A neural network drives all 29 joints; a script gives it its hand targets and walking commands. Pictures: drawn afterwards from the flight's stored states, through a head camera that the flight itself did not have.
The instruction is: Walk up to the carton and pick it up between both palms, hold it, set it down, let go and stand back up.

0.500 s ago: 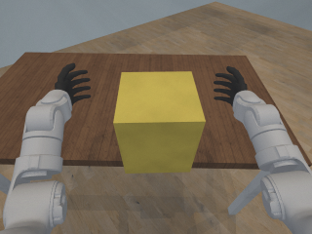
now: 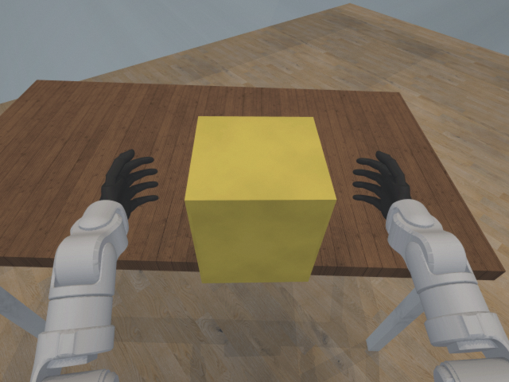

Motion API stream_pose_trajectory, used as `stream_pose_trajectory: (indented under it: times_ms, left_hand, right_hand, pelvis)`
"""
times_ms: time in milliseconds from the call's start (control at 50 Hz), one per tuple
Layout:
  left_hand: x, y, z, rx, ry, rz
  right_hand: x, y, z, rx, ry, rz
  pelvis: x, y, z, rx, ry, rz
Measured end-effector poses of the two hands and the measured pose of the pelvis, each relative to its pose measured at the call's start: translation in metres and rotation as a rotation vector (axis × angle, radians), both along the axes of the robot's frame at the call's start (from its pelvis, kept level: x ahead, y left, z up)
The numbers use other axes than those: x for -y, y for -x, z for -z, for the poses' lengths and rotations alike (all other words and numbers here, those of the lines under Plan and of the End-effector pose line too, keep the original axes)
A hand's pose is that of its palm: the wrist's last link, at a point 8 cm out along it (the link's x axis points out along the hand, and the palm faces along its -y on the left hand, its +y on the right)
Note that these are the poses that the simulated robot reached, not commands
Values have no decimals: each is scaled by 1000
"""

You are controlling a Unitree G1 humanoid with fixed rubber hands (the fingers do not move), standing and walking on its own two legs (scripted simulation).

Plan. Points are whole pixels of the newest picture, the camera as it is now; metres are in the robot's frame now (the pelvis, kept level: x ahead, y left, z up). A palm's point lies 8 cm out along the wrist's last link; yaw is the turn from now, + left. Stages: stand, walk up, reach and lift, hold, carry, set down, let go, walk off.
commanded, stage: set down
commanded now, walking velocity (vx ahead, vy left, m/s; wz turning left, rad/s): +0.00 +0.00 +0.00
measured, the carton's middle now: (255, 202) +0.43 +0.02 +0.03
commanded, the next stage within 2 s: let go in 1.06 s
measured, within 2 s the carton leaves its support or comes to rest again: neither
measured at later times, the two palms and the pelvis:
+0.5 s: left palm (117, 271) +0.27 +0.22 +0.06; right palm (399, 272) +0.27 -0.19 +0.06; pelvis +0.01 +0.00 +0.00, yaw -1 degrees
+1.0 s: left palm (126, 336) +0.20 +0.22 -0.02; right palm (404, 336) +0.20 -0.20 -0.01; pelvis +0.02 +0.00 +0.00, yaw +0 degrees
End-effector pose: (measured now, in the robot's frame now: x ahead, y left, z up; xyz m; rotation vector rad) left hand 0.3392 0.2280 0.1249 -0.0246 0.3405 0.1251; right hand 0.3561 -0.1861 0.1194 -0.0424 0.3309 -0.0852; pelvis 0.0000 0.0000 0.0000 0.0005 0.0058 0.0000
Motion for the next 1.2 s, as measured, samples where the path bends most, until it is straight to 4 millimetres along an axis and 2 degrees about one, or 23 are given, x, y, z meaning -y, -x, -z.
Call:
stream_pose_trajectory:
  times_ms: [120, 240, 400, 600, 740, 800, 900, 1040, 1140, 1200]
  left_hand:
    - [-5, 21, 16, 1, -15, -8]
    - [0, 38, 27, 17, -17, 11]
    - [3, 62, 52, -4, -17, 0]
    - [7, 82, 78, 3, -29, -12]
    - [10, 108, 103, -36, -49, -21]
    - [9, 119, 108, -20, -57, -38]
    - [9, 126, 116, 28, -68, -44]
    - [15, 144, 147, -65, -52, -16]
    - [19, 142, 145, 0, -60, -19]
    - [21, 141, 152, -36, -76, 6]
  right_hand:
    - [0, 21, 21, -4, -17, 5]
    - [-3, 43, 38, -5, -23, -7]
    - [-1, 73, 54, -4, -12, -16]
    - [8, 96, 72, -7, 0, -22]
    - [6, 127, 103, -62, -18, -29]
    - [6, 139, 109, -58, -29, -38]
    - [7, 143, 109, -5, -19, -52]
    - [14, 161, 134, -84, 3, 2]
    - [7, 162, 137, -48, -19, -17]
    - [3, 161, 149, -74, 2, -32]
  pelvis:
    - [-1, -5, 0, 18, 0, 0]
    - [-4, -7, 0, 22, 0, 2]
    - [-5, -5, 0, 28, -2, 13]
    - [-2, -8, 1, -6, -4, 18]
    - [-2, -15, 1, -9, -2, 12]
    - [-1, -15, 2, -12, -3, 10]
    - [1, -14, 3, -16, -5, 1]
    - [2, -16, 4, -18, -7, -2]
    - [1, -14, 7, -26, -10, 1]
    - [-1, -14, 7, -22, -9, -3]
